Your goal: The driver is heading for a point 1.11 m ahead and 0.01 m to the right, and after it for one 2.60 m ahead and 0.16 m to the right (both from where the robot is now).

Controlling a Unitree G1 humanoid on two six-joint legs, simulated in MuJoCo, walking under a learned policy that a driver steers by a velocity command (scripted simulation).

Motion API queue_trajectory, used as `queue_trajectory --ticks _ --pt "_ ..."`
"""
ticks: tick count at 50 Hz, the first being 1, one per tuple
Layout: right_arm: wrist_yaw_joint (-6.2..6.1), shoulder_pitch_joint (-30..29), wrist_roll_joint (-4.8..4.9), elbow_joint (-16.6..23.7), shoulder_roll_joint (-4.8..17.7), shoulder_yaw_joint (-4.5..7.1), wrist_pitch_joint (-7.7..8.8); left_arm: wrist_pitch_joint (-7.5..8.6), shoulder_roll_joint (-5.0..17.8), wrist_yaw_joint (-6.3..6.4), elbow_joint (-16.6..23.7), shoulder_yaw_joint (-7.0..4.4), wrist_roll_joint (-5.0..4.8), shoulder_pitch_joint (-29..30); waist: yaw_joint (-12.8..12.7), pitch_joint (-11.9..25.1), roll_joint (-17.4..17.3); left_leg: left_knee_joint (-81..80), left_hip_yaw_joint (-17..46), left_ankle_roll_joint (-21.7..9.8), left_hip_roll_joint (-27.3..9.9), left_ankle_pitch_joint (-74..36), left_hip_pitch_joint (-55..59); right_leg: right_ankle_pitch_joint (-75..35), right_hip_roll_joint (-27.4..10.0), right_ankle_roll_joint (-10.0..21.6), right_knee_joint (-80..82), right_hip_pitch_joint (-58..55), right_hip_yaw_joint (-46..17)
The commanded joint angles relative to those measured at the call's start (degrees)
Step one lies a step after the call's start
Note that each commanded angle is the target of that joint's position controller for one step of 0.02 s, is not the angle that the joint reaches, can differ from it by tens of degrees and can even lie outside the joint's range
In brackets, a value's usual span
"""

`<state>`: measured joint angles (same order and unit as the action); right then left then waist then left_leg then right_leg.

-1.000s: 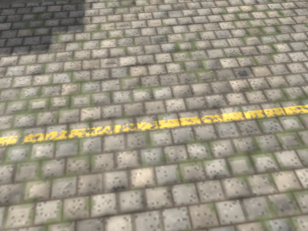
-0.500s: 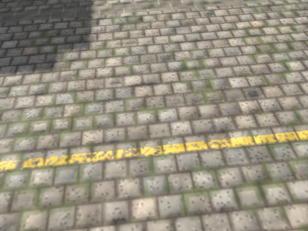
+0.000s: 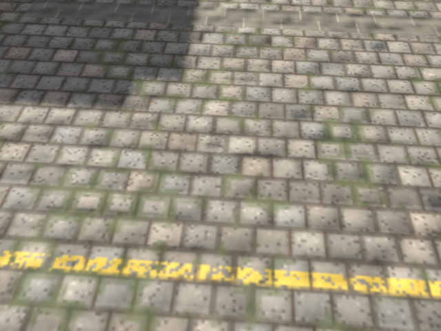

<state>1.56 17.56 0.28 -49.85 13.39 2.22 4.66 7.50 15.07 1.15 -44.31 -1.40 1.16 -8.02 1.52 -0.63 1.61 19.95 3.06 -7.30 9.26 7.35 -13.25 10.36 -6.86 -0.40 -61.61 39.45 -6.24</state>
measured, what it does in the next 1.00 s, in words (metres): walks ahead: right foot, then left foot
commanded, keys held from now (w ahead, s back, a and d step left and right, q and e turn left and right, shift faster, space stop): w+q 0.22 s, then w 0.36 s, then w+e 0.42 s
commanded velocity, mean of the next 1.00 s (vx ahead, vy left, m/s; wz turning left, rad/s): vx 0.50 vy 0.00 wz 0.12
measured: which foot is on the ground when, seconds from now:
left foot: down 0.00-0.24, up 0.26-0.70, down 0.72-1.00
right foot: up 0.00-0.22, down 0.24-0.72, up 0.74-1.00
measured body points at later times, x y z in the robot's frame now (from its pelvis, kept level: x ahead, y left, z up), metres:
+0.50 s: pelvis +0.27 -0.05 +0.01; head +0.29 -0.05 +0.46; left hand +0.23 +0.22 -0.11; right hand +0.48 -0.26 -0.10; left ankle +0.30 +0.13 -0.67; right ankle +0.27 -0.15 -0.74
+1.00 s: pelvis +0.49 +0.06 +0.00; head +0.51 +0.07 +0.45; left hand +0.60 +0.35 -0.11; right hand +0.57 -0.21 -0.11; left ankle +0.46 +0.15 -0.74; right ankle +0.60 -0.10 -0.66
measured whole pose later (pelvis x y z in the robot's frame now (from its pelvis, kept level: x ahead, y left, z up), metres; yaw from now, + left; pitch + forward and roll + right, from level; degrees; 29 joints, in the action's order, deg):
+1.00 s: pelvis +0.49 +0.06 +0.00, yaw +4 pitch +1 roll +2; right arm 0.8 18.6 -0.9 -47.8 14.5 3.8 6.2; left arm 2.3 17.4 0.1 -44.3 -4.2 -1.5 -13.1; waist 2.2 0.3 3.3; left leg 16.0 -8.7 -2.6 1.7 11.4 -5.9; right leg 7.6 -5.5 0.2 -61.1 40.3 -5.1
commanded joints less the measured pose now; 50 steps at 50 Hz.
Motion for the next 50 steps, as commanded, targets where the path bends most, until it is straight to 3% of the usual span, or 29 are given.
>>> queue_trajectory --ticks 1,3,7,9,11,12,13,14,15,16,17,18,20,25,28,30,32,34,35,36,37,38,39,40,41,42,43,45,50 --pt "-1.40 -2.8 0.56 5.4 9.2 2.19 1.06 -0.61 2.7 0.97 3.7 -0.74 0.59 -0.2 -1.6 -0.9 -3.6 -9.1 10.5 -8.3 -11.6 -5.2 -12.6 -11.0 2.4 -2.0 13.6 -9.0 3.9" --pt "-1.72 0.3 1.20 5.0 9.7 2.50 0.58 -0.50 1.9 0.87 5.3 -0.34 -0.25 4.6 0.9 0.0 -5.0 -7.3 11.7 -6.8 -11.4 -2.6 -9.1 -14.8 4.6 -2.4 23.3 -10.2 3.7" --pt "-2.07 3.3 1.63 4.9 9.3 2.56 -0.35 0.33 4.8 -0.28 7.8 -1.08 -1.58 9.3 2.8 1.5 -6.1 -2.0 19.2 -6.1 -14.7 3.4 0.5 -12.1 6.1 -2.4 31.9 -10.5 1.3" --pt "-2.36 2.9 1.18 5.5 9.6 2.65 -0.81 1.18 6.4 -0.96 8.2 -1.80 -1.78 8.6 1.5 1.9 -7.5 1.8 22.9 -5.5 -16.0 2.8 3.5 -6.9 6.7 -0.9 34.6 -13.5 1.0" --pt "-2.40 1.3 0.76 6.6 7.6 1.96 -1.13 1.88 8.3 -0.81 6.3 -3.02 -1.41 0.0 -3.1 5.5 -8.4 9.7 22.2 -3.0 -12.9 -0.3 1.9 -5.0 5.6 2.4 38.3 -26.3 1.5" --pt "-2.09 0.6 0.07 7.6 3.9 0.59 -0.73 2.03 11.4 -0.40 5.1 -3.88 -0.52 -9.3 -7.1 12.7 -3.6 24.7 16.4 -0.7 -9.7 2.5 -4.2 -3.3 -3.6 6.6 37.5 -40.3 -6.1" --pt "-1.75 8.0 1.55 8.9 1.2 -0.34 0.18 1.06 16.0 -0.43 2.9 -5.34 0.13 -16.2 -4.8 19.6 15.6 41.3 7.1 3.2 -1.8 20.1 -24.0 7.3 -15.7 16.6 41.0 -59.4 -30.6" --pt "-1.83 8.8 2.38 7.8 6.4 0.45 0.47 0.78 11.0 -0.83 3.0 -4.56 -0.71 -16.3 -5.5 17.1 13.8 51.1 8.4 3.8 -5.9 24.5 -32.7 18.5 -17.9 17.0 44.3 -59.2 -39.8" --pt "-1.84 3.8 2.28 7.8 9.7 1.27 0.26 0.61 7.0 -0.90 3.5 -3.58 -1.09 -14.3 -6.6 9.5 6.7 54.4 9.0 4.0 -7.7 19.2 -35.0 17.7 -15.3 14.6 44.9 -52.9 -32.2" --pt "-1.96 0.5 1.42 8.5 8.9 1.17 0.06 0.26 6.3 -1.10 3.8 -3.13 -1.01 -11.5 -5.7 5.3 1.6 54.1 7.2 4.4 -9.4 14.9 -33.6 10.5 -12.5 13.1 45.6 -46.2 -24.5" --pt "-1.86 -1.8 0.57 9.2 7.9 1.17 0.18 0.02 5.6 -1.38 3.5 -2.84 -1.02 -9.5 -4.6 1.9 0.4 51.0 6.6 4.6 -10.6 11.9 -32.7 4.1 -10.0 12.7 47.0 -40.8 -19.6" --pt "-1.61 -2.2 0.39 9.6 7.1 1.26 0.08 -0.01 4.8 -1.61 3.3 -2.45 -0.70 -8.4 -3.1 0.7 1.5 48.4 5.7 4.7 -12.2 10.4 -30.2 0.1 -7.8 12.0 48.5 -37.0 -15.3" --pt "-1.27 -1.2 0.48 9.5 5.1 0.89 -0.30 0.09 4.5 -2.15 2.4 -2.38 -1.01 -8.3 -1.8 0.9 3.6 44.4 2.5 5.2 -13.1 9.1 -26.9 -6.1 -5.3 12.3 50.6 -33.4 -9.9" --pt "-0.93 -9.1 -0.05 12.4 2.9 -0.32 0.16 -0.41 7.9 -1.80 0.1 -3.30 -1.73 -11.3 -3.5 0.4 2.8 27.7 -0.5 6.4 -14.6 -1.0 -26.0 -15.0 -4.9 12.9 52.9 -32.9 -2.9" --pt "-0.43 -14.3 0.44 13.6 3.0 -0.42 0.53 -1.05 8.9 -1.66 -1.2 -3.33 -2.25 -13.5 -5.3 -0.4 3.7 18.6 -2.3 6.5 -13.1 -7.1 -21.6 -12.9 -4.0 11.6 52.4 -32.2 0.2" --pt "-0.06 -17.8 0.79 15.0 3.6 -0.26 0.73 -1.48 9.1 -1.72 -2.3 -3.23 -2.63 -15.8 -6.3 -1.4 4.0 15.3 -2.5 6.1 -12.3 -7.2 -19.9 -11.4 -5.2 11.4 51.7 -33.0 -0.9" --pt "0.39 -19.5 1.00 16.1 4.6 0.11 1.25 -2.03 9.6 -1.58 -3.1 -3.24 -2.91 -16.5 -5.7 -2.3 4.3 12.2 -2.0 5.1 -11.6 -4.6 -18.5 -11.0 -6.7 10.8 50.1 -34.8 -3.1" --pt "0.54 -16.6 0.88 15.7 6.4 0.94 1.86 -2.74 11.0 -1.24 -3.2 -3.58 -2.97 -15.5 -2.8 -1.1 4.4 8.4 -2.5 3.9 -10.4 -2.6 -12.2 -13.7 -7.3 9.7 46.5 -35.5 -4.2" --pt "0.21 -11.5 0.61 14.1 8.1 1.94 1.99 -2.95 11.0 -1.09 -3.1 -3.44 -2.89 -14.9 0.1 1.7 3.7 6.4 -3.4 3.0 -9.2 -2.4 -3.9 -19.7 -5.3 8.5 41.0 -34.3 -2.8" --pt "-0.45 -2.9 0.10 12.0 11.0 3.34 2.00 -2.84 9.2 -1.07 -2.5 -2.76 -2.36 -14.4 4.1 7.5 2.1 7.0 -1.0 1.2 -12.2 -3.4 9.4 -20.1 -1.9 6.5 29.9 -29.0 -0.2" --pt "-1.31 7.7 -0.82 10.8 16.2 4.63 1.54 -2.45 4.5 -1.01 -0.3 -1.07 -0.52 -14.2 7.5 17.1 -7.9 7.9 13.1 -2.2 -25.9 -4.9 26.3 -0.7 3.3 4.0 9.9 -16.3 3.7" --pt "-0.79 8.7 -1.41 10.2 17.3 4.62 0.94 -1.52 0.6 -1.04 0.0 -0.16 -2.67 -21.7 3.7 22.3 -22.0 0.4 35.2 -9.4 -34.8 7.2 35.8 23.8 8.8 2.4 -5.0 0.8 1.6" --pt "-0.59 6.9 -0.54 10.2 11.8 3.44 1.09 -1.48 7.1 -0.81 -1.1 -1.85 -3.94 -18.7 4.8 15.5 -13.4 -2.1 33.2 -7.7 -32.7 13.1 29.5 20.8 5.8 2.2 -11.4 5.4 -2.2" --pt "-0.51 3.3 0.12 10.4 9.2 2.57 1.27 -1.71 8.5 -0.79 -0.1 -2.53 -4.08 -14.4 3.7 8.9 -10.3 -3.1 24.3 -5.6 -30.8 11.2 22.4 15.2 3.8 2.6 -11.4 6.7 -1.3" --pt "-0.23 -1.0 -0.05 10.5 7.5 1.98 1.45 -2.21 7.5 -0.52 -0.1 -2.58 -3.47 -12.8 1.6 5.9 -6.8 -4.9 18.3 -4.3 -28.0 6.4 15.6 10.6 1.7 2.1 -9.6 4.0 -0.5" --pt "0.00 -3.8 -0.32 10.4 5.9 1.69 1.64 -2.84 6.8 -0.48 0.0 -2.84 -2.81 -12.0 0.0 3.2 -7.3 -7.0 13.3 -3.7 -25.7 2.9 10.8 7.4 0.4 1.8 -7.2 2.3 -0.4" --pt "0.02 -5.1 -0.78 9.9 5.5 1.72 1.96 -3.57 5.6 -0.71 -0.1 -2.84 -2.84 -12.9 -1.4 2.4 -8.7 -8.8 9.5 -3.3 -24.5 0.1 7.3 5.1 -0.7 1.6 -6.3 -0.6 -0.4" --pt "-0.12 -5.6 -1.01 8.7 5.8 2.19 2.73 -4.60 3.8 -0.95 0.2 -2.79 -2.96 -12.9 -2.5 1.3 -7.5 -10.8 4.1 -3.6 -23.8 -6.9 4.7 2.2 -0.8 1.2 -6.1 -1.5 -0.2" --pt "-1.39 -3.3 -1.22 5.6 8.0 3.11 2.62 -5.00 2.9 -1.40 3.2 -2.82 -2.51 -6.8 -1.7 -1.2 -4.7 -12.0 -4.2 -3.7 -24.0 -13.4 7.0 -8.3 -0.4 0.4 4.1 3.7 -1.1"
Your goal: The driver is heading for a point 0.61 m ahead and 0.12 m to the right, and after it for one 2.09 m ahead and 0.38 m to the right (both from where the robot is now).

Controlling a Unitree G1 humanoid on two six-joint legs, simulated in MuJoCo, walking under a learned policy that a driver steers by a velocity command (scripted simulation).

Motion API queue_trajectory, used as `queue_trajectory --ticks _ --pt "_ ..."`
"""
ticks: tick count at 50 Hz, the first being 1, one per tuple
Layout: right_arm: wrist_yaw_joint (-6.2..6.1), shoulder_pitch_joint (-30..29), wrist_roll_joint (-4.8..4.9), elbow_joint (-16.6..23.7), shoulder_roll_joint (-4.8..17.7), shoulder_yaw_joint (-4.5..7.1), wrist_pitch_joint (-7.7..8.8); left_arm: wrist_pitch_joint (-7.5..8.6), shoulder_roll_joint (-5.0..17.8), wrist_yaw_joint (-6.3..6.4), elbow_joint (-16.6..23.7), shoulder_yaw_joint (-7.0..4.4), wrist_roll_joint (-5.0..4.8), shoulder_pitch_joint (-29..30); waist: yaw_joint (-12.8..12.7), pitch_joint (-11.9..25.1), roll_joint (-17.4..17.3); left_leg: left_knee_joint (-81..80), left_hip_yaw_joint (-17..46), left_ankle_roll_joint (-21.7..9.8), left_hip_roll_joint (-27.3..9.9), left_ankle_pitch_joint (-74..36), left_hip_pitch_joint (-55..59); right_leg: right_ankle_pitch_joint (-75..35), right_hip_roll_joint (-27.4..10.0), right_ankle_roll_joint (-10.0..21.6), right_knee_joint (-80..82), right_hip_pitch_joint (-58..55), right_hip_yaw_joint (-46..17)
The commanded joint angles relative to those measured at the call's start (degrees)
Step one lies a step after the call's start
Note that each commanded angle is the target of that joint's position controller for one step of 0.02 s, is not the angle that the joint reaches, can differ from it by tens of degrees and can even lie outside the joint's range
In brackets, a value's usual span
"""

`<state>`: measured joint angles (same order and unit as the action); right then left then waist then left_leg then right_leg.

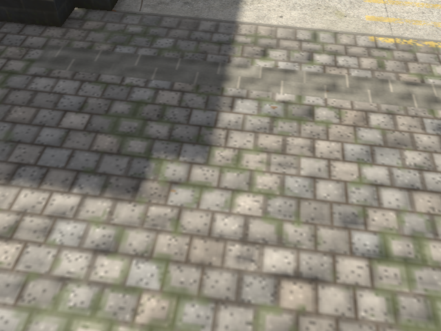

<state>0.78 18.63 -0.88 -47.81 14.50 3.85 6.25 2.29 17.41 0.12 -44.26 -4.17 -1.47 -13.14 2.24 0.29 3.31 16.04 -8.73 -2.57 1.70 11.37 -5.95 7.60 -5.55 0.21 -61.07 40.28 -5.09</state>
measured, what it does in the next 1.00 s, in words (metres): walks ahead: right foot, then left foot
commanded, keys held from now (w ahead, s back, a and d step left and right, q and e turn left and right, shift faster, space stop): w+e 0.50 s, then w+q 0.50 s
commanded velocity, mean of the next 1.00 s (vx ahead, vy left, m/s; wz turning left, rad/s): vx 0.50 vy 0.00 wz -0.22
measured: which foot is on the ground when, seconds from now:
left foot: down 0.00-0.26, up 0.28-0.80, down 0.82-1.00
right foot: up 0.00-0.26, down 0.28-0.82, up 0.84-1.00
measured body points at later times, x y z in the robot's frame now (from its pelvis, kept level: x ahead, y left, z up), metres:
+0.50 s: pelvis +0.25 -0.09 +0.00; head +0.29 -0.11 +0.45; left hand +0.42 +0.15 -0.10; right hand +0.34 -0.40 -0.10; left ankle +0.36 +0.08 -0.66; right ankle +0.25 -0.15 -0.75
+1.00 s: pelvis +0.55 -0.10 -0.01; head +0.59 -0.10 +0.44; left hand +0.74 +0.13 -0.11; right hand +0.60 -0.39 -0.11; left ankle +0.60 -0.05 -0.75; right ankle +0.49 -0.24 -0.66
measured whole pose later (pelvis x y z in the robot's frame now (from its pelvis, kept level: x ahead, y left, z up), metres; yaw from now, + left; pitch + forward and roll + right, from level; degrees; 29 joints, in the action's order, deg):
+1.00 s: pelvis +0.55 -0.10 -0.01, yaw -11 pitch +2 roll +0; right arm 2.0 15.7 0.5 -41.8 16.1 3.1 4.1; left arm 5.8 16.4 -0.2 -40.0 -2.2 0.7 -13.4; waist 1.0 -1.6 1.2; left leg 23.7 2.0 -5.7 6.6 8.5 -16.6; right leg 19.1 -1.6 0.2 -63.8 28.5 -3.3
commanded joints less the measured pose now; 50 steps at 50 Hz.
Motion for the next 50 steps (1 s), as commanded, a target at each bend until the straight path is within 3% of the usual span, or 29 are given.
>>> queue_trajectory --ticks 1,6,9,11,12,13,14,15,16,17,18,19,21,25,28,30,36,38,39,40,41,42,43,44,45,46,47,48,50 --pt "-0.80 -4.4 0.02 3.3 7.4 1.57 0.85 0.30 0.4 -0.75 3.7 0.09 0.17 0.0 -2.0 -2.5 -6.3 -8.2 5.9 -7.9 -16.1 -17.2 0.1 -8.1 -1.5 0.0 7.1 2.3 -1.4" --pt "-1.41 -0.4 0.92 1.2 10.0 2.21 -0.50 0.49 -0.6 -2.79 8.5 0.94 0.31 10.4 2.0 -5.8 -5.1 -7.3 1.3 -6.8 -18.0 -16.6 5.9 -10.0 -1.0 1.7 18.8 3.0 4.0" --pt "-1.46 0.5 1.71 0.2 11.2 2.60 -1.73 0.39 0.0 -3.78 11.2 0.77 0.13 13.0 2.0 -6.1 -5.9 -3.6 -0.7 -5.5 -19.2 -22.6 10.7 -3.5 0.2 3.7 22.2 2.1 7.0" --pt "-1.75 -0.5 2.04 0.5 13.0 3.04 -2.38 0.08 1.7 -3.98 11.8 -0.13 0.23 10.7 -0.5 -2.9 -8.2 3.5 -2.7 -4.2 -19.0 -41.2 11.7 2.4 3.9 5.9 23.0 -5.2 10.7" --pt "-1.97 -1.1 2.19 0.7 13.8 3.26 -2.82 -0.12 3.4 -3.86 11.1 -1.10 0.19 6.0 -3.3 0.2 -9.1 10.9 -3.7 -3.5 -18.3 -50.0 11.4 4.6 6.5 7.3 23.4 -11.9 12.3" --pt "-2.17 -2.1 2.50 1.0 13.8 3.15 -3.17 -0.19 6.1 -3.38 8.9 -2.78 0.11 -2.9 -8.4 4.8 -8.1 22.6 -5.1 -2.0 -16.3 -51.6 7.5 1.4 9.4 9.3 27.6 -24.5 12.9" --pt "-2.34 -1.5 1.64 2.1 12.1 2.39 -2.79 -0.71 11.0 -2.13 6.7 -4.93 0.18 -12.2 -12.3 10.0 -2.8 39.9 -5.0 0.8 -13.8 -35.8 -6.6 -0.5 5.0 12.4 29.5 -42.7 3.4" --pt "-1.42 3.7 -0.42 5.5 2.8 -0.43 -1.11 -0.25 17.5 -1.68 7.2 -5.57 0.00 -10.0 -4.5 13.9 12.6 60.2 0.2 4.1 -1.9 19.7 -32.9 6.8 -10.1 22.4 35.0 -60.4 -29.6" --pt "-0.53 -1.7 1.59 6.3 7.3 0.04 1.39 0.68 13.1 -1.94 8.8 -4.22 0.50 -12.5 -8.9 21.9 6.3 66.4 14.0 3.1 -0.8 22.3 -38.5 11.9 -14.2 24.8 43.5 -63.3 -43.4" --pt "-0.16 -7.2 3.57 8.1 9.7 0.77 2.29 1.38 9.7 -2.20 8.1 -3.21 0.96 -10.7 -9.3 13.8 3.1 65.2 14.4 1.8 -3.4 16.7 -42.9 7.4 -12.5 21.4 44.2 -58.5 -34.7" --pt "-0.46 -7.9 2.88 8.2 8.9 0.39 2.70 1.66 8.0 -2.17 8.4 -2.66 0.52 -7.2 -6.6 8.7 -1.1 60.0 14.1 1.1 -5.9 11.5 -40.9 1.9 -9.8 19.2 43.8 -49.7 -26.9" --pt "-0.93 -7.6 1.45 7.4 9.0 0.68 2.55 1.64 6.2 -2.07 9.4 -2.11 0.64 -2.9 -4.0 5.6 -3.1 55.2 13.8 1.4 -7.7 8.7 -37.0 -3.8 -7.5 17.5 44.2 -41.7 -21.4" --pt "-0.86 -5.5 0.69 7.2 9.3 1.32 0.96 1.80 4.9 -1.77 10.8 -1.54 1.40 0.3 -1.0 4.2 -1.9 50.7 14.1 2.3 -8.9 5.9 -30.6 -10.0 -5.0 16.9 46.7 -33.4 -17.2" --pt "-1.25 -9.9 -0.34 8.8 6.5 0.61 -0.63 2.16 7.1 -0.43 9.4 -2.09 0.84 -2.3 -1.4 1.4 -1.8 39.5 12.2 5.7 -7.4 -1.9 -31.0 -15.6 -2.3 16.7 48.3 -27.4 -11.4" --pt "-0.51 -14.2 0.19 8.7 4.7 -0.38 -0.40 2.05 5.8 0.16 7.6 -1.43 0.79 -4.4 -4.0 1.0 0.7 25.9 10.9 5.7 -6.4 -14.7 -28.9 -13.3 -0.1 13.4 48.2 -28.4 -6.0" --pt "0.12 -17.8 0.84 9.4 4.3 -0.80 -0.11 2.28 6.3 0.10 6.3 -1.34 0.80 -6.3 -6.1 0.0 1.5 20.6 10.0 4.8 -5.8 -20.5 -27.2 -9.0 -0.9 12.4 48.7 -29.1 -5.6" --pt "2.10 -23.6 1.81 12.6 5.9 -0.76 0.54 1.91 7.7 0.13 2.6 -1.63 1.08 -10.0 -8.3 -3.6 0.9 15.4 10.1 -0.1 -5.3 -11.7 -36.5 -14.2 -7.8 11.7 45.4 -44.6 -7.1" --pt "2.75 -21.2 1.92 12.5 6.2 -0.63 0.58 1.40 8.3 0.49 2.3 -1.79 1.02 -8.6 -6.5 -2.4 1.5 14.6 8.8 -2.0 -3.8 -7.0 -33.1 -24.3 -8.0 10.3 42.4 -46.4 -4.9" --pt "2.75 -18.1 1.89 11.9 7.1 -0.17 0.46 1.20 8.9 0.66 2.6 -1.90 1.16 -7.4 -4.8 0.0 2.1 14.6 7.2 -3.0 -1.7 -5.2 -27.2 -34.5 -7.2 9.4 39.2 -45.9 -3.2" --pt "2.55 -12.3 1.76 10.4 8.5 0.74 0.33 0.87 9.1 0.83 2.9 -1.85 1.25 -6.2 -1.4 4.0 1.8 13.4 5.2 -4.4 0.8 -6.4 -18.1 -44.4 -5.4 8.3 32.5 -44.6 -0.7" --pt "2.17 -4.1 1.52 8.4 10.8 1.88 0.12 0.79 8.5 1.12 3.6 -1.43 1.47 -5.2 2.6 8.9 0.2 13.2 7.5 -6.5 0.0 -10.1 -5.2 -44.9 -2.9 6.4 21.8 -39.1 1.9" --pt "1.71 4.1 1.32 7.7 15.6 3.04 -0.20 1.33 5.9 1.36 5.2 -0.31 3.04 -7.2 4.0 15.9 -8.8 13.9 24.4 -11.9 -11.5 -13.8 12.2 -23.2 1.9 3.5 2.6 -24.7 4.8" --pt "2.11 5.6 1.75 6.9 16.3 3.07 -0.23 2.71 1.1 0.38 5.4 1.12 2.59 -13.0 0.3 20.1 -21.0 6.0 51.3 -20.1 -20.7 -1.0 27.4 23.4 11.2 0.2 -12.5 -3.5 1.9" --pt "1.83 5.4 2.66 7.2 11.6 2.10 -0.60 4.01 5.8 -0.34 5.8 0.60 1.09 -7.8 3.4 16.4 -13.8 2.2 51.8 -17.4 -19.4 9.6 26.4 22.4 7.7 1.0 -15.9 3.1 -3.4" --pt "1.40 1.5 2.24 8.3 10.3 1.69 -1.01 4.83 7.2 -0.77 7.7 0.24 -0.10 -1.6 3.4 8.3 -9.5 0.8 44.5 -15.3 -17.9 7.8 18.5 16.9 5.4 1.4 -14.2 5.7 -2.2" --pt "1.28 -1.3 1.70 9.2 10.0 1.46 -1.33 5.31 6.6 -0.62 8.2 0.40 0.77 1.1 1.9 4.3 -3.8 -0.1 39.6 -14.3 -15.8 2.0 10.8 13.5 3.4 1.4 -10.5 4.0 -1.3" --pt "1.14 -3.1 1.42 9.9 9.3 1.20 -1.47 5.37 6.5 -0.37 8.6 0.07 2.02 1.5 0.1 2.2 -2.2 -1.1 36.4 -13.9 -14.0 -4.1 5.2 11.2 2.1 0.8 -6.3 1.4 -0.9" --pt "0.96 -4.0 1.00 10.5 9.0 0.98 -1.51 5.04 6.1 -0.28 8.8 -0.11 2.45 0.5 -1.7 2.2 -3.9 -2.2 34.3 -13.8 -12.5 -8.4 1.9 10.0 1.2 0.2 -3.9 -1.7 -0.9" --pt "0.55 -4.4 1.34 10.5 8.9 0.99 -1.53 4.13 5.0 0.06 8.6 0.02 2.64 -1.1 -3.0 1.9 -6.2 -3.2 30.9 -14.2 -10.9 -13.7 -2.1 9.7 0.8 -1.4 0.3 -3.4 0.2"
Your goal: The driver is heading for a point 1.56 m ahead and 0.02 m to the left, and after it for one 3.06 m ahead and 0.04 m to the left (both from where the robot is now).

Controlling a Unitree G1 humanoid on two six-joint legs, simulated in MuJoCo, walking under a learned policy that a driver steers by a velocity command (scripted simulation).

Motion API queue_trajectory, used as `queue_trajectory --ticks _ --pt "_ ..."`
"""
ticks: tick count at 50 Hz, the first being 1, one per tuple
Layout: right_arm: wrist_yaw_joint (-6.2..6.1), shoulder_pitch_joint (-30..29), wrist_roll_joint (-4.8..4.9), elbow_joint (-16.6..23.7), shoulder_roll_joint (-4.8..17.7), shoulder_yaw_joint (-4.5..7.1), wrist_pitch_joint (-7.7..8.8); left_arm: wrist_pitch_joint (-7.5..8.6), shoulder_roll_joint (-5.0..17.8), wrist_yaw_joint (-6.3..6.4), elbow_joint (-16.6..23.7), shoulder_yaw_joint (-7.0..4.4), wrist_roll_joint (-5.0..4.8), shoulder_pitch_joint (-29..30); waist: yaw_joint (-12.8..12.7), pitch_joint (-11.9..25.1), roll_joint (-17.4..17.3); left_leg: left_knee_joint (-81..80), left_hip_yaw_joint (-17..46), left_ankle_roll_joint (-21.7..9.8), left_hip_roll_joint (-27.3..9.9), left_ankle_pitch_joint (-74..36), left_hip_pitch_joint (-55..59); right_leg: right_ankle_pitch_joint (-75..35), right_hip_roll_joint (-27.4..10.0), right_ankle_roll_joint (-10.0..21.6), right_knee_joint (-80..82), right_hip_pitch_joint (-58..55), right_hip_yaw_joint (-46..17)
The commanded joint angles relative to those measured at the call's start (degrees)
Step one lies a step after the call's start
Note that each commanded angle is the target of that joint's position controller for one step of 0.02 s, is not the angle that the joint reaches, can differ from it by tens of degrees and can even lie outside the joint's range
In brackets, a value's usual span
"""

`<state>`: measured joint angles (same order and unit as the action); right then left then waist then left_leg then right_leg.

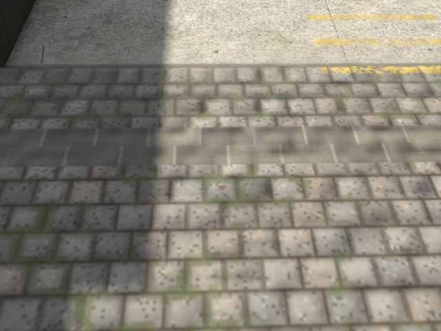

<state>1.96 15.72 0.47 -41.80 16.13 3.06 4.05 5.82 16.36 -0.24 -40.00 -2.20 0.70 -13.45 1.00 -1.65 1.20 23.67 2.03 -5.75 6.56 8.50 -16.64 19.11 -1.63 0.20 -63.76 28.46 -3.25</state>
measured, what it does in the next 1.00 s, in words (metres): walks ahead: right foot, then left foot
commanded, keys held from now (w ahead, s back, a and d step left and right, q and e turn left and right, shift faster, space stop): w+q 0.26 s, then w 0.26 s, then w+e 0.48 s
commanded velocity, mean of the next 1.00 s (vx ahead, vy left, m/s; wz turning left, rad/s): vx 0.50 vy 0.00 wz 0.09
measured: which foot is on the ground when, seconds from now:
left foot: down 0.00-0.32, up 0.34-0.78, down 0.80-1.00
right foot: up 0.00-0.30, down 0.32-0.80, up 0.82-1.00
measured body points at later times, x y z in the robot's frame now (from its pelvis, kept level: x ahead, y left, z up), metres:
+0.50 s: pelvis +0.28 -0.03 +0.00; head +0.30 -0.04 +0.45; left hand +0.33 +0.26 -0.10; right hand +0.45 -0.27 -0.11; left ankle +0.21 +0.09 -0.66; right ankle +0.33 -0.12 -0.74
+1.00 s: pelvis +0.51 +0.07 +0.00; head +0.53 +0.09 +0.45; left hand +0.60 +0.37 -0.11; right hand +0.63 -0.19 -0.10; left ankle +0.50 +0.18 -0.74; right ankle +0.53 -0.08 -0.66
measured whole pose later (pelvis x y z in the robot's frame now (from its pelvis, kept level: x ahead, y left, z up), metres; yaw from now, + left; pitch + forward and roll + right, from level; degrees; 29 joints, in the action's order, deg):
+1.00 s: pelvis +0.51 +0.07 +0.00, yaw +3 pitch +1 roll +1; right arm 0.8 14.6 -0.6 -43.7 14.7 3.4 5.3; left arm 1.8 18.3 0.2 -43.2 -4.1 -1.6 -16.0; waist 0.9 -0.6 3.0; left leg 20.5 -5.3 -1.4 0.5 10.9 -10.9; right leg 16.9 -4.3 -0.2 -63.7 33.3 -2.9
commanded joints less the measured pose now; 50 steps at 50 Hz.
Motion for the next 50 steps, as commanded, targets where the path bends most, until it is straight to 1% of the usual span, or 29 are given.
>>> queue_trajectory --ticks 1,3,6,10,13,15,16,17,18,19,20,21,22,23,25,28,31,34,36,38,39,40,41,42,43,44,45,46,50 --pt "-0.93 -1.0 0.11 4.3 7.7 1.93 0.72 0.19 5.5 0.65 4.6 -1.80 0.58 -0.2 -1.8 3.5 -4.2 -11.2 18.5 -11.2 -15.2 -13.1 6.9 -3.0 -2.9 -2.3 5.2 8.4 -0.9" --pt "-1.63 0.6 0.37 3.6 9.1 2.39 0.54 -0.17 4.5 0.99 5.6 -1.42 0.63 3.6 -0.7 2.4 -4.2 -11.5 16.0 -10.4 -13.7 -15.1 4.5 -9.2 -2.2 -3.7 12.0 8.7 -0.2" --pt "-2.42 3.3 0.96 2.3 9.3 2.50 -0.22 0.26 2.8 0.71 6.8 -0.86 0.34 10.2 1.8 2.3 -5.2 -9.9 13.6 -7.4 -10.8 -13.3 2.8 -20.1 0.1 -4.1 24.2 4.8 0.1" --pt "-2.93 7.1 1.37 0.8 9.2 2.50 -1.23 1.19 3.4 -0.38 8.3 -1.03 -0.69 16.6 4.0 2.1 -6.2 -6.7 17.9 -6.1 -11.8 -9.0 6.1 -23.0 2.7 -3.4 33.0 1.5 -0.6" --pt "-3.28 6.8 1.28 0.7 9.2 2.66 -1.95 1.95 5.3 -0.89 8.3 -1.93 -1.03 16.4 2.8 2.0 -7.7 -2.5 23.2 -5.2 -13.6 -8.3 11.1 -17.6 3.2 -1.7 37.2 -1.0 -2.0" --pt "-3.24 5.1 0.88 1.1 8.0 2.39 -2.11 2.43 6.8 -0.65 6.3 -2.92 -0.80 9.0 -1.2 4.8 -8.8 3.1 22.1 -3.5 -12.5 -15.7 11.6 -17.8 2.8 1.2 40.8 -10.8 -0.2" --pt "-2.89 4.4 0.33 1.8 5.6 1.50 -1.82 2.65 8.7 -0.29 5.2 -3.66 0.13 2.0 -4.5 11.1 -7.3 13.0 19.1 -1.9 -10.2 -16.6 7.9 -18.5 -2.3 4.5 38.9 -23.5 -3.6" --pt "-2.85 8.9 0.36 2.6 2.5 0.42 -1.33 2.43 12.9 0.06 4.2 -4.75 1.22 -6.1 -5.3 19.9 2.5 30.7 12.4 1.9 -3.5 -3.4 -7.3 -16.0 -13.5 11.8 37.7 -44.4 -20.1" --pt "-2.78 14.6 1.15 2.1 2.4 -0.15 -0.81 1.62 12.7 -0.70 1.4 -5.15 -0.06 -9.9 -4.1 22.4 16.5 43.2 9.0 3.9 -0.9 25.2 -20.9 -4.5 -21.5 17.5 43.1 -51.1 -39.6" --pt "-2.67 10.9 1.63 1.5 7.2 0.85 -0.71 1.40 8.0 -0.70 1.9 -3.98 -1.29 -8.3 -5.2 14.5 9.5 48.4 10.4 4.0 -4.4 22.6 -26.3 5.4 -20.2 15.7 45.4 -45.3 -38.4" --pt "-2.59 4.7 1.22 2.5 8.6 1.27 -0.77 0.99 6.1 -0.59 2.1 -3.32 -1.19 -5.1 -5.5 7.1 4.2 48.7 8.4 4.2 -6.3 17.5 -27.2 4.0 -17.5 13.6 46.8 -37.4 -30.4" --pt "-2.51 1.0 0.49 3.6 7.9 1.23 -0.57 0.65 5.5 -0.67 2.1 -2.86 -0.74 -2.6 -4.5 2.8 1.6 46.6 6.7 4.3 -7.7 14.2 -26.4 -1.6 -15.1 12.8 48.5 -30.5 -24.9" --pt "-2.27 -0.4 0.07 4.0 7.1 1.34 -0.39 0.59 4.5 -0.75 1.8 -2.43 -0.37 -1.4 -3.2 0.8 1.6 43.7 5.9 4.4 -9.4 11.8 -25.1 -6.8 -13.1 12.4 50.0 -26.2 -21.0" --pt "-2.02 0.3 0.18 4.0 6.1 1.23 -0.37 0.66 4.0 -0.82 1.6 -2.15 -0.08 -0.7 -1.9 0.8 3.1 41.6 5.1 4.5 -10.6 10.5 -22.6 -10.1 -11.5 12.1 51.3 -23.5 -18.1" --pt "-1.73 0.8 0.18 3.7 4.1 0.73 -0.48 0.94 4.3 -1.01 0.6 -2.21 -0.65 -0.9 -1.1 1.5 4.7 37.6 3.0 5.1 -11.4 9.3 -20.8 -15.5 -10.3 12.8 53.0 -21.2 -14.1" --pt "-1.67 -5.0 -0.79 5.7 2.4 -0.21 0.06 0.72 7.1 -0.78 -0.9 -2.83 -1.37 -2.3 -2.1 0.6 3.4 26.9 1.2 6.1 -12.2 3.1 -20.5 -21.1 -9.5 13.6 54.7 -19.4 -10.6" --pt "-1.19 -10.9 -0.54 6.8 1.7 -0.73 0.96 -0.16 8.7 -0.37 -2.2 -3.18 -2.02 -4.6 -4.0 0.2 3.0 14.7 0.0 7.0 -10.0 -6.2 -15.1 -21.7 -7.4 12.2 54.1 -17.4 -7.2" --pt "-0.59 -15.2 0.17 8.1 2.9 -0.37 1.58 -0.94 9.4 -0.15 -3.8 -3.27 -2.48 -8.3 -5.2 0.2 3.4 9.0 0.2 7.3 -8.1 -9.4 -11.3 -19.7 -8.5 11.4 52.1 -18.5 -9.0" --pt "-0.32 -15.9 0.38 8.7 4.4 0.21 2.07 -1.49 9.7 0.17 -4.2 -3.35 -2.62 -9.1 -4.3 0.4 4.0 5.7 1.1 6.4 -7.7 -7.3 -8.6 -17.2 -9.8 10.2 49.8 -20.5 -11.7" --pt "-0.52 -11.6 0.35 7.5 6.0 1.16 2.45 -2.05 9.8 0.50 -4.4 -3.34 -2.48 -8.6 -1.0 2.1 4.3 2.1 0.4 4.8 -7.3 -5.6 -0.4 -18.4 -9.1 8.4 45.1 -20.1 -12.1" --pt "-1.05 -5.9 -0.10 6.1 8.0 2.20 2.53 -2.05 8.3 0.54 -4.2 -2.81 -2.09 -8.6 1.8 5.5 3.6 1.3 0.6 3.3 -8.3 -4.7 8.9 -21.4 -6.2 6.7 38.4 -17.6 -10.4" --pt "-1.77 3.4 -1.19 5.2 11.9 3.31 2.52 -1.79 4.8 0.44 -2.6 -1.48 -0.97 -7.5 6.1 13.3 -1.7 2.8 9.6 -0.4 -18.3 -4.7 23.5 -12.6 -2.2 4.3 22.3 -9.1 -7.1" --pt "-1.71 7.7 -1.38 3.8 15.7 4.32 1.40 -1.01 0.0 0.63 -1.4 -0.07 -1.92 -14.7 4.0 20.9 -17.8 -0.7 30.8 -8.3 -31.3 4.7 39.4 11.9 4.0 1.1 3.9 9.7 -0.3" --pt "-1.47 8.4 -0.88 3.4 11.1 3.36 1.12 -0.89 5.2 0.81 -2.0 -1.27 -3.01 -13.5 5.3 18.5 -14.7 -4.6 36.9 -8.5 -30.6 14.8 36.2 14.1 1.5 0.7 -4.9 15.9 -4.3" --pt "-1.50 5.8 -0.50 3.4 8.3 2.49 1.14 -1.12 7.9 0.78 -1.2 -2.27 -3.40 -8.9 5.2 11.3 -10.8 -5.9 29.3 -6.6 -28.7 15.2 30.1 9.2 -0.5 0.8 -7.5 18.3 -4.5" --pt "-1.36 2.0 -0.67 3.5 6.7 1.86 1.21 -1.50 7.5 0.88 -0.9 -2.35 -2.98 -6.8 3.5 7.5 -8.1 -7.4 23.1 -5.4 -26.3 10.3 23.5 4.9 -2.3 0.5 -6.8 16.7 -3.3" --pt "-1.17 -0.9 -0.87 3.3 4.9 1.38 1.27 -1.94 6.9 0.82 -0.7 -2.51 -2.36 -5.5 2.1 4.4 -7.6 -9.3 18.2 -5.1 -24.2 5.8 18.2 2.0 -3.6 0.3 -4.8 15.2 -3.0" --pt "-1.14 -2.7 -1.22 3.0 4.1 1.20 1.55 -2.58 5.8 0.61 -0.6 -2.60 -2.35 -5.8 0.4 2.8 -9.0 -11.2 14.1 -4.7 -22.8 2.3 14.0 -0.1 -5.0 0.1 -3.5 12.5 -3.1" --pt "-1.41 -4.0 -1.05 1.1 5.5 2.19 2.72 -4.23 3.0 0.24 1.1 -2.23 -2.04 -3.4 -1.2 0.3 -6.4 -15.4 4.5 -5.7 -22.5 -7.7 9.2 -6.1 -5.9 -1.0 1.1 11.9 -2.7"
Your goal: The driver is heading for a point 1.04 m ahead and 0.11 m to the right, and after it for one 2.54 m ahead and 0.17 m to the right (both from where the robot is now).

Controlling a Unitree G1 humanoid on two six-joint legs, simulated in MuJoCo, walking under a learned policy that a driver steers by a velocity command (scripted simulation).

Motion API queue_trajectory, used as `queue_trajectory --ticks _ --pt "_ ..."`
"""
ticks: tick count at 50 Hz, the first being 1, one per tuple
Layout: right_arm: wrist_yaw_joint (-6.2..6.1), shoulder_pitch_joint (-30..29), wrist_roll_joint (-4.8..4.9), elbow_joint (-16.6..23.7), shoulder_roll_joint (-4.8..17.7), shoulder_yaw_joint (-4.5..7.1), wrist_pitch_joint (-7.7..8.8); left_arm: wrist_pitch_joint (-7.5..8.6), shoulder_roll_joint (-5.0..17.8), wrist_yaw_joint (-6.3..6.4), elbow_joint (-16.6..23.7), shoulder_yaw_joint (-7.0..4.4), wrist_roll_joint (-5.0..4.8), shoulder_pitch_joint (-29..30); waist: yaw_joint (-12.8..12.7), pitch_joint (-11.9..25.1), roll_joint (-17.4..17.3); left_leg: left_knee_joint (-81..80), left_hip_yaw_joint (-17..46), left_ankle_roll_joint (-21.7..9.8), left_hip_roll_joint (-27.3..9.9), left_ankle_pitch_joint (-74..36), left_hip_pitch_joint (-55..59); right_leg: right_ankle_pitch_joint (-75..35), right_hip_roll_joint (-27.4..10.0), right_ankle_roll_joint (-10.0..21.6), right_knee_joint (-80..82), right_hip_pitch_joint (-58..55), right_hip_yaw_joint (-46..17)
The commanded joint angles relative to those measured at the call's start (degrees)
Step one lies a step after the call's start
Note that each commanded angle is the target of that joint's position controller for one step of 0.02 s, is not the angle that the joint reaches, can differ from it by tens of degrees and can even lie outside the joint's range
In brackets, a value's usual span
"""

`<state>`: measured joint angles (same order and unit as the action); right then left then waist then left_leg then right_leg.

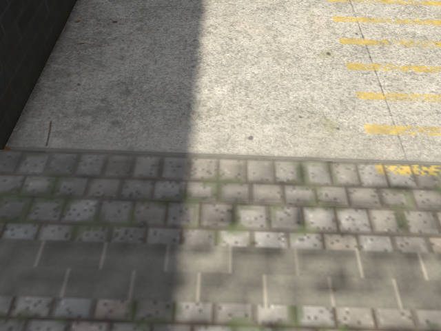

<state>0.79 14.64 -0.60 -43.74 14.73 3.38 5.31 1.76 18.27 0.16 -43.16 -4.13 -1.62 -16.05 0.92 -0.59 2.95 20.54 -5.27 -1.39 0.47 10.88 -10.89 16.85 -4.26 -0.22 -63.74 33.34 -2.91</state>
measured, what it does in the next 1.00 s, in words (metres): walks ahead: right foot, then left foot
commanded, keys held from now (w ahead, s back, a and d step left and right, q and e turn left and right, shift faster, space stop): w+e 0.40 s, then w+q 0.60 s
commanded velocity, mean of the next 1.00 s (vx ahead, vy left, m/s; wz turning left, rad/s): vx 0.50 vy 0.00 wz -0.11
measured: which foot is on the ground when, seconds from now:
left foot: down 0.00-0.30, up 0.32-0.84, down 0.86-1.00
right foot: up 0.00-0.28, down 0.30-0.86, up 0.88-1.00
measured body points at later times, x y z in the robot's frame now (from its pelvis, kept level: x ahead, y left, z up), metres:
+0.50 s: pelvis +0.25 -0.09 +0.00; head +0.28 -0.12 +0.45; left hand +0.43 +0.14 -0.10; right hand +0.31 -0.40 -0.11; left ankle +0.31 +0.08 -0.66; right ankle +0.26 -0.17 -0.74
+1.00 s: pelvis +0.55 -0.10 -0.01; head +0.59 -0.10 +0.44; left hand +0.68 +0.17 -0.13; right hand +0.66 -0.38 -0.11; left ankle +0.62 -0.04 -0.74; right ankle +0.42 -0.22 -0.65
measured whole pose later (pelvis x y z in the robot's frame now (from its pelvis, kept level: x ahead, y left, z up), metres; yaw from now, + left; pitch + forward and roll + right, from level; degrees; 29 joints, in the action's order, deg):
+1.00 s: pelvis +0.55 -0.10 -0.01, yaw -4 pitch +2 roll +0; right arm 2.1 12.7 0.7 -40.7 17.1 3.6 3.8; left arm 5.7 16.4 -0.4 -43.9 -1.9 -0.2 -14.7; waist 0.3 -2.3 0.4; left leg 28.9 0.2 -5.5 5.8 9.0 -21.7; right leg 22.6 -0.1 0.8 -68.2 21.4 -2.2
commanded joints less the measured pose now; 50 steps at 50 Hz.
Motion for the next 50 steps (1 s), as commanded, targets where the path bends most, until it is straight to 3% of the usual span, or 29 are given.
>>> queue_trajectory --ticks 1,6,10,12,13,14,15,16,17,18,19,20,21,22,24,26,32,38,39,41,42,43,44,45,46,47,48,49,50 --pt "-0.38 -2.5 -0.01 2.4 7.5 2.12 1.50 -0.23 0.9 -0.29 4.9 -0.21 0.44 0.5 -1.0 -1.1 -7.4 -12.6 9.9 -10.2 -16.5 -11.8 4.0 -6.2 -3.4 -0.8 3.6 7.6 -3.1" --pt "-1.07 -0.7 0.48 0.4 10.3 2.89 0.73 0.26 -0.2 -2.18 7.6 0.57 0.44 8.9 1.7 -2.9 -5.9 -12.9 0.7 -8.3 -15.5 -13.8 5.5 -17.9 -2.4 0.4 19.0 4.5 0.7" --pt "-1.08 1.9 1.72 -1.4 12.5 3.68 -0.43 -0.03 1.0 -3.26 10.7 0.40 0.34 14.5 2.8 -4.6 -5.8 -10.8 -2.1 -6.6 -17.5 -14.9 11.6 -13.9 -1.5 2.8 25.1 4.5 3.2" --pt "-1.20 2.0 2.23 -1.8 14.0 4.14 -1.20 -0.23 2.3 -3.52 11.6 -0.25 0.59 14.0 1.5 -3.3 -6.8 -5.3 -4.0 -5.4 -17.7 -28.1 14.3 -8.2 1.0 4.9 26.5 0.8 6.0" --pt "-1.36 1.7 2.49 -1.8 14.9 4.39 -1.61 -0.43 3.6 -3.45 11.3 -0.99 0.76 11.2 -0.5 -0.8 -7.8 0.5 -5.3 -4.7 -17.3 -38.3 14.7 -5.5 3.3 6.1 26.8 -4.3 8.0" --pt "-1.53 0.9 2.74 -1.6 14.9 4.32 -2.13 -0.57 5.6 -3.21 9.4 -2.37 0.67 3.6 -5.1 3.3 -7.1 11.1 -7.3 -3.3 -15.5 -44.8 12.7 -7.1 6.4 7.8 29.9 -14.6 9.8" --pt "-1.83 2.1 2.01 -1.2 13.0 3.52 -2.11 -0.99 9.6 -2.32 6.5 -4.52 0.42 -6.7 -9.4 8.8 -4.4 25.8 -8.1 -1.0 -13.1 -38.7 3.1 -9.2 7.1 10.1 31.1 -31.5 6.8" --pt "-1.41 6.0 -0.70 2.0 5.9 1.13 -1.27 -1.09 17.2 -1.29 6.2 -5.99 -0.20 -8.5 -5.5 12.3 11.7 48.3 -7.5 3.1 -4.6 6.3 -22.7 -4.2 -8.2 18.8 34.7 -50.6 -21.7" --pt "-0.78 4.1 0.23 3.0 6.4 0.41 0.93 0.04 15.6 -1.72 8.7 -4.84 0.13 -8.9 -6.4 22.6 9.6 58.0 7.5 3.2 1.2 24.4 -31.4 5.5 -15.3 24.9 45.2 -56.4 -45.7" --pt "-0.24 -2.7 2.73 4.6 10.9 1.63 2.01 1.01 11.2 -2.24 8.0 -3.46 0.63 -7.7 -8.2 16.1 3.6 59.1 10.3 1.9 -1.8 19.3 -37.0 3.7 -14.0 21.0 47.4 -52.9 -38.9" --pt "-0.28 -4.3 2.81 5.2 10.3 1.29 2.69 1.54 9.7 -2.23 7.8 -2.96 0.67 -5.4 -6.4 10.1 2.3 55.0 9.7 0.9 -4.0 14.2 -36.8 -0.7 -11.7 19.0 47.1 -45.3 -31.3" --pt "-0.82 -4.1 1.39 4.3 9.9 1.36 2.84 1.61 8.0 -2.06 8.3 -2.42 0.65 -1.3 -3.8 6.7 -1.2 50.2 9.8 1.0 -6.2 10.4 -33.4 -6.5 -9.2 17.1 46.9 -37.5 -25.3" --pt "-0.93 -2.2 0.79 3.2 10.2 1.67 2.27 1.64 5.4 -1.83 9.0 -1.50 1.28 1.9 -1.3 5.4 -0.5 46.6 9.7 1.2 -8.1 7.5 -28.8 -12.8 -7.7 16.0 47.8 -31.6 -20.0" --pt "-0.66 -0.6 0.84 2.4 10.0 1.69 1.42 1.77 4.3 -1.66 9.5 -1.06 1.85 3.3 -0.1 5.3 0.8 45.3 9.5 1.5 -8.8 5.7 -25.4 -16.4 -7.0 15.7 49.1 -28.0 -17.8" --pt "-0.50 0.9 0.69 1.1 8.2 1.39 0.01 2.55 4.4 -1.43 8.3 -0.94 1.82 2.9 0.4 5.0 0.5 42.7 8.2 2.7 -8.9 3.0 -23.6 -23.3 -6.4 16.1 51.0 -24.8 -13.1" --pt "-0.65 -1.9 0.77 1.6 7.0 0.96 -0.86 3.12 5.4 -1.05 6.7 -1.09 1.88 1.3 -0.4 2.7 0.2 38.4 7.9 3.6 -9.1 -2.3 -26.1 -25.0 -6.1 15.6 53.0 -23.8 -9.2" --pt "0.50 -10.0 1.74 3.2 5.4 0.14 -0.53 3.55 6.1 -0.29 3.1 -0.85 2.16 -1.0 -4.2 -1.9 0.3 20.6 7.3 2.4 -7.2 -19.9 -27.6 -18.8 -5.6 11.5 56.6 -27.1 -1.1" --pt "2.71 -15.4 1.94 6.6 4.8 -0.35 -0.17 2.39 6.7 0.05 -0.8 -1.33 1.63 -3.7 -6.2 -4.9 -0.9 12.6 6.5 -0.6 -4.4 -14.2 -32.2 -26.0 -9.9 10.5 53.2 -39.3 2.8" --pt "3.11 -15.3 1.83 7.1 4.9 -0.34 -0.12 2.00 7.0 0.26 -1.0 -1.46 1.48 -3.4 -5.7 -4.4 -0.5 12.1 5.6 -1.4 -3.8 -11.5 -31.6 -30.9 -10.3 9.9 51.4 -40.8 3.5" --pt "3.34 -11.9 1.52 7.2 6.4 0.37 -0.36 1.25 8.5 0.93 -0.7 -1.87 1.39 -1.9 -3.3 -0.8 1.6 12.3 1.8 -3.4 -0.4 -5.4 -24.8 -51.2 -9.9 8.4 44.2 -42.1 5.5" --pt "3.15 -7.3 1.40 6.5 8.1 1.33 -0.62 0.74 9.2 1.36 -0.4 -1.99 1.41 -1.3 -0.7 2.7 2.5 12.6 0.1 -4.7 1.9 -3.2 -18.2 -60.9 -9.1 7.4 37.1 -41.9 6.6" --pt "2.64 0.9 1.41 4.8 10.7 2.80 -0.76 0.32 9.1 1.78 -0.1 -1.76 1.31 -0.4 4.0 7.2 1.2 9.8 -0.1 -6.6 3.8 -6.0 -6.1 -62.2 -7.0 5.6 25.5 -37.4 8.8" --pt "1.68 9.9 1.41 3.6 15.3 4.22 -1.20 0.78 7.2 2.19 1.2 -0.79 2.31 -1.5 7.2 13.8 -5.1 9.6 13.7 -10.6 -5.0 -8.8 12.0 -44.3 -4.4 3.3 7.7 -23.7 9.7" --pt "1.72 10.2 2.09 3.6 18.8 4.68 -0.81 2.52 -0.9 0.61 2.7 1.79 3.59 -9.0 0.9 20.2 -18.7 5.4 45.3 -22.2 -18.6 0.8 32.7 12.8 8.7 -0.6 -11.9 2.3 4.6" --pt "1.48 12.5 2.20 3.7 13.1 3.39 -0.88 4.58 4.3 -0.46 2.6 1.03 1.74 -2.9 6.0 22.5 -12.2 -1.2 51.0 -21.1 -18.5 9.0 35.3 15.1 7.3 0.5 -16.5 9.3 -4.5" --pt "1.09 9.6 1.69 4.2 11.5 2.88 -0.91 5.84 6.5 -1.07 4.9 0.48 -0.33 3.1 6.4 13.7 -9.6 -2.8 42.7 -18.2 -16.9 7.4 28.8 9.8 4.3 1.6 -14.7 12.9 -4.3" --pt "0.90 5.7 1.53 5.1 11.0 2.65 -1.02 6.50 5.9 -0.88 5.7 0.78 0.17 5.6 4.4 8.6 -3.5 -3.5 37.1 -16.6 -14.8 2.7 20.0 5.6 1.9 1.9 -9.9 11.4 -3.5" --pt "0.78 2.6 1.32 6.1 10.0 2.28 -1.14 6.55 6.0 -0.55 5.8 0.41 1.59 6.4 2.3 5.0 -2.0 -4.6 33.3 -16.2 -13.1 -3.9 12.4 3.5 0.5 1.2 -5.1 8.6 -2.9" --pt "0.56 0.9 0.67 7.0 9.0 1.84 -1.17 6.04 6.2 -0.47 5.9 0.08 2.15 5.3 0.2 4.1 -3.4 -5.9 30.6 -16.1 -11.5 -8.8 7.6 2.3 -0.5 0.7 -3.0 4.8 -3.2"
Keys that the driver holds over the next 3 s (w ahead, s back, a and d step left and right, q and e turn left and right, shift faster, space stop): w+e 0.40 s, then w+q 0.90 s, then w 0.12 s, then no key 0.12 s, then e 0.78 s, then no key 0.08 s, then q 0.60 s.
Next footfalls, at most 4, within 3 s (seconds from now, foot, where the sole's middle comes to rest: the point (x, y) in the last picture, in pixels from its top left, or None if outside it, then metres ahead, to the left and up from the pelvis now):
0.30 right None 0.30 -0.18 -0.78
0.86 left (232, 280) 0.66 -0.04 -0.78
1.34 right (285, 210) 0.93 -0.24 -0.78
1.76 left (214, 186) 1.04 0.01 -0.78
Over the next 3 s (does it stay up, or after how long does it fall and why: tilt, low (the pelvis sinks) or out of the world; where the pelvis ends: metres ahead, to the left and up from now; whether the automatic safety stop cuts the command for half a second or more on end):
stays up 0.97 -0.13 -0.01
